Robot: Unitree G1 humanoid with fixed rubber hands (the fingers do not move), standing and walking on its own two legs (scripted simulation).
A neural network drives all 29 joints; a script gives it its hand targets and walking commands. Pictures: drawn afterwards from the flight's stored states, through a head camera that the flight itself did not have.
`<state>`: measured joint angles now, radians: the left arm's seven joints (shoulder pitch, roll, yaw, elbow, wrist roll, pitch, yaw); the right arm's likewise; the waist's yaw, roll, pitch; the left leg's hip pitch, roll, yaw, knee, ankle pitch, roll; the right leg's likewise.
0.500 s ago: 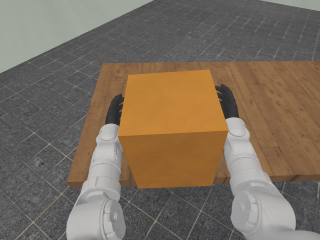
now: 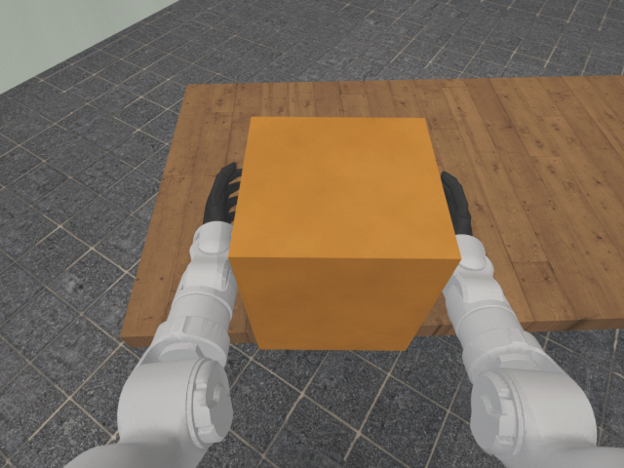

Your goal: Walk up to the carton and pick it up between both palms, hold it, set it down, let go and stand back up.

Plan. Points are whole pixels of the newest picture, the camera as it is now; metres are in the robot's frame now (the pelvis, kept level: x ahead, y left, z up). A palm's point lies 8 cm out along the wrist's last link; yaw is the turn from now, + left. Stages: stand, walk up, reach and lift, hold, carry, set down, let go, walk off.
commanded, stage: set down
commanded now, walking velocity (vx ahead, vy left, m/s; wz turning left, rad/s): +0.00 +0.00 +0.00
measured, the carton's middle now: (334, 243) +0.37 -0.01 +0.05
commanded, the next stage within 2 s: none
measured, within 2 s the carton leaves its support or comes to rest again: neither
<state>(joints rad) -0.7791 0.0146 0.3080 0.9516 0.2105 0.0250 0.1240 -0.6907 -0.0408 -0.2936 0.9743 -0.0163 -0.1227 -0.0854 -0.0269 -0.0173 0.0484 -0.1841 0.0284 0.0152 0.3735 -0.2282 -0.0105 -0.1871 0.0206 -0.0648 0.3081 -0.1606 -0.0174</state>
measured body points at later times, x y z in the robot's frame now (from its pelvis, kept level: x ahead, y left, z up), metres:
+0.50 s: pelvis -0.02 +0.00 +0.00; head +0.02 +0.01 +0.45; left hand +0.35 +0.20 +0.03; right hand +0.37 -0.21 +0.05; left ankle -0.02 +0.12 -0.75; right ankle +0.00 -0.10 -0.75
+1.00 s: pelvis -0.06 -0.02 +0.00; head -0.04 -0.01 +0.45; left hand +0.32 +0.17 +0.04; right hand +0.31 -0.23 +0.06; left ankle -0.02 +0.12 -0.75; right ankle +0.00 -0.10 -0.75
